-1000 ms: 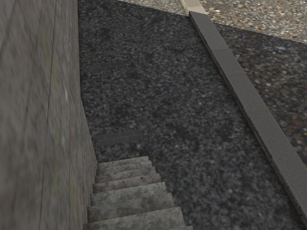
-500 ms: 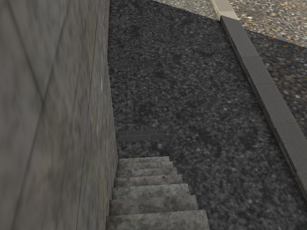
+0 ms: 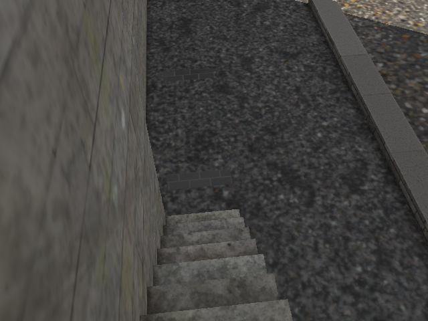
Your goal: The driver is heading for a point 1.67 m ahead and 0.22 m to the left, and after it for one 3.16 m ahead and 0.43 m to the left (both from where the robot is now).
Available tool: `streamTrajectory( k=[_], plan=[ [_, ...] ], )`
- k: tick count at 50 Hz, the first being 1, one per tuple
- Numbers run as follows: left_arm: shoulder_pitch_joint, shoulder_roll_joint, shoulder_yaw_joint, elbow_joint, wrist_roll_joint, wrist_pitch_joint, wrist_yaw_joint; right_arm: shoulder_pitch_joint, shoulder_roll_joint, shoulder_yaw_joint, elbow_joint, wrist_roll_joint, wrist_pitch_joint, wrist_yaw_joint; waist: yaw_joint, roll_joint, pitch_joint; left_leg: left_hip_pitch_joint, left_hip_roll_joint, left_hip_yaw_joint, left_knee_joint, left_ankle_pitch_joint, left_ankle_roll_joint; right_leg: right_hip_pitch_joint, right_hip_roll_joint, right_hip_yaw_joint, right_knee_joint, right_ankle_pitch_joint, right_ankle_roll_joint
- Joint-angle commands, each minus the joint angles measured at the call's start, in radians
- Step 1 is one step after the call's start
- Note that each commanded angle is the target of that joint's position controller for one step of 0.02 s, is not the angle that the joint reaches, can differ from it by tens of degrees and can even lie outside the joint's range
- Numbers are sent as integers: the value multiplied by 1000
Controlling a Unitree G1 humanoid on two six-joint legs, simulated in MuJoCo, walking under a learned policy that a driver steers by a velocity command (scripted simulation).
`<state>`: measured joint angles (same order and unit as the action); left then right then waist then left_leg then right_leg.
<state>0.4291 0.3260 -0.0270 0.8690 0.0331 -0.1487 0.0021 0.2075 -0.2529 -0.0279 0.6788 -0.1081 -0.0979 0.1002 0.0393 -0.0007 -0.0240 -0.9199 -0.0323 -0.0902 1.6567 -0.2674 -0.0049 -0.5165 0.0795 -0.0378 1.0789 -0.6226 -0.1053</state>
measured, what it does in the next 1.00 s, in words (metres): goes down: left foot 0.21 m lower, then right foot 0.20 m higher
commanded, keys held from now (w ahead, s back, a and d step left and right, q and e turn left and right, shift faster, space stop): no key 1.00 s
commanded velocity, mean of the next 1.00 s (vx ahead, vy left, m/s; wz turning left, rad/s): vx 0.05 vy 0.00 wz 0.00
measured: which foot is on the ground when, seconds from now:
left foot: up 0.00-0.20, down 0.22-0.78, up 0.80-1.00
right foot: down 0.00-0.20, up 0.22-0.32, down 0.34-0.88, up 0.90-0.98, down 1.00-1.00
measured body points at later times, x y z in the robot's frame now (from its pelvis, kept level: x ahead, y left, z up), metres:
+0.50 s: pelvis +0.12 -0.03 -0.16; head +0.10 -0.02 +0.29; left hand +0.29 +0.19 -0.28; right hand +0.06 -0.25 -0.31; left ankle +0.14 +0.08 -0.88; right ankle +0.12 -0.14 -0.67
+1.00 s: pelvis +0.20 -0.10 -0.16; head +0.15 -0.10 +0.29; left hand -0.02 +0.12 -0.30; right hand +0.42 -0.39 -0.24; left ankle +0.20 -0.05 -0.75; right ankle +0.34 -0.16 -0.89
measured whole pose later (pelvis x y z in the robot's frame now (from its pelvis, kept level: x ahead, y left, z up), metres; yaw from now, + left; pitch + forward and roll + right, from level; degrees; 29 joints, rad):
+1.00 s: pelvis +0.20 -0.10 -0.16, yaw +6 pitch -6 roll +3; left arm 0.68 0.33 -0.01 0.98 0.05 -0.01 0.01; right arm 0.13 -0.43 -0.10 0.96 -0.01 0.09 0.00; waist 0.25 -0.06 0.02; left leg -0.55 -0.21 0.09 1.41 -0.59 -0.02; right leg -0.33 0.07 0.13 0.51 0.07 0.09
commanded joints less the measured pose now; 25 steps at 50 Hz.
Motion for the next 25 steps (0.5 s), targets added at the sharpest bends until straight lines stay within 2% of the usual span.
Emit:
streamTrajectory(
  k=[1,2,3,4,5,6,7,8,9,10,11,12,13,14,15,16,17,18,19,20,21,22,23,24,25],
  plan=[
    [8,44,-20,-20,27,12,21,246,-15,7,51,-41,42,63,-137,-53,42,-66,68,6,-139,449,-13,-192,-231,385,-150,704,-42],
    [30,46,-28,-18,5,-3,35,209,-16,14,41,-47,43,71,-109,-45,1,-33,73,13,-181,551,-17,-196,-212,375,-86,604,-37],
    [64,94,-22,-21,3,-12,51,135,-66,0,45,-27,46,87,-62,9,-27,6,38,21,-283,687,-23,-193,-192,346,-25,529,-26],
    [67,-22,4,67,-97,34,28,-14,45,14,52,138,39,-101,-76,231,-39,344,-27,123,-663,757,-28,-191,-162,300,-150,473,67],
    [33,11,16,59,-95,76,14,-13,57,30,63,147,45,-144,-56,107,-8,513,-27,153,-816,751,-31,-237,-129,271,-190,376,44],
    [5,7,30,74,-77,106,16,22,21,17,98,158,56,-159,-49,-11,46,501,13,105,-984,742,-21,-134,-122,254,-131,437,18],
    [-23,18,36,92,-69,118,13,124,1,-1,152,131,67,-166,-76,-102,14,577,35,47,-876,805,-8,-123,-157,286,-38,503,-10],
    [-116,21,42,85,-61,131,17,243,-22,-10,189,123,81,-174,-140,-197,25,559,87,-10,-910,788,18,-67,-183,290,37,573,-12],
    [-163,-1,37,71,-50,135,18,294,-69,-24,216,118,96,-167,-142,-190,54,596,130,-46,-969,752,33,-68,-197,299,72,586,-12],
    [-228,-30,34,69,-37,155,27,371,-103,-36,253,109,93,-158,-178,-113,79,718,146,-57,-1063,702,51,-151,-170,261,224,597,-1],
    [-327,-39,37,59,-25,170,31,628,-91,-48,353,131,88,-146,-332,-23,50,959,109,45,-1255,794,79,-211,-97,89,475,699,24],
    [-79,-107,46,43,-64,185,21,573,-140,-40,370,148,69,-135,-138,304,5,1198,323,-98,-1092,1559,207,-442,97,-71,898,-183,95],
    [-14,-111,36,59,-19,203,36,408,-10,11,298,180,47,-126,-67,228,-34,1145,370,-236,-1003,1534,249,-499,80,88,847,-298,62],
    [-50,-86,42,67,-4,228,49,351,1,21,284,175,49,-137,-64,187,-17,990,411,-239,-1076,1317,306,-448,51,127,818,-257,90],
    [-96,-83,45,59,4,252,51,291,-1,36,257,166,55,-150,-38,150,-3,875,418,-231,-1137,1132,312,-395,39,128,794,-229,105],
    [-197,-38,57,30,2,244,69,309,34,49,251,150,48,-162,-56,30,60,774,350,-144,-1081,988,291,-432,32,234,601,96,120],
    [-171,-101,45,26,-12,250,66,282,3,58,252,141,54,-188,-14,119,26,720,402,-185,-1042,983,324,-373,3,240,516,164,148],
    [-176,-116,46,24,-19,257,57,268,-39,56,245,138,68,-192,-4,161,-11,661,413,-221,-1024,884,335,-340,-2,188,592,155,177],
    [-253,-92,54,5,-39,258,56,264,-16,67,221,150,74,-188,-37,131,17,585,354,-213,-1073,645,301,-325,-17,188,611,114,191],
    [-302,-87,59,1,-35,259,50,278,-14,71,219,147,78,-189,-67,124,41,551,323,-215,-1085,561,276,-302,-18,156,630,89,188],
    [-308,-85,55,-5,-34,265,40,271,-31,66,222,144,76,-194,-79,173,49,530,319,-226,-1112,479,283,-284,-29,113,647,54,184],
    [-335,-77,54,-15,-35,259,27,276,-49,60,222,141,78,-195,-93,159,76,505,322,-225,-1112,458,279,-277,-43,111,634,27,178],
    [-354,-78,52,-25,-44,253,24,295,-69,52,229,133,80,-195,-112,163,74,514,316,-216,-1109,453,279,-276,-38,96,648,-30,169],
    [-382,-78,46,-43,-49,237,26,320,-108,37,237,136,70,-178,-124,130,92,522,326,-223,-1131,475,296,-284,-29,75,692,-44,161],
    [-399,-78,45,-50,-44,229,28,335,-119,27,244,135,65,-172,-138,126,84,545,337,-235,-1122,500,307,-297,-35,83,706,-62,155]
  ],
)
